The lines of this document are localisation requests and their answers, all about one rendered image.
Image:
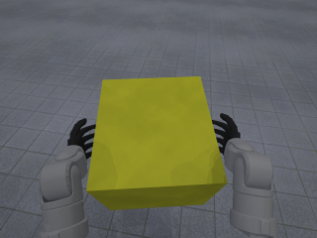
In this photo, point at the robot right hand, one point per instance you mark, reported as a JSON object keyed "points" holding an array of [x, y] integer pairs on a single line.
{"points": [[231, 131]]}

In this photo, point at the robot left forearm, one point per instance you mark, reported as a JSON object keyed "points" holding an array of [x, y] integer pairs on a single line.
{"points": [[61, 195]]}

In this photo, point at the carton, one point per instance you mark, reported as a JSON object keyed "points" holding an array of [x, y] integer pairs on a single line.
{"points": [[154, 144]]}

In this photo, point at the robot right forearm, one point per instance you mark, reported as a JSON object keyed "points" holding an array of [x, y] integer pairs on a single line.
{"points": [[252, 211]]}

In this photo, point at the robot left hand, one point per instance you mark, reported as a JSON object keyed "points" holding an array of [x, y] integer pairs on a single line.
{"points": [[76, 139]]}

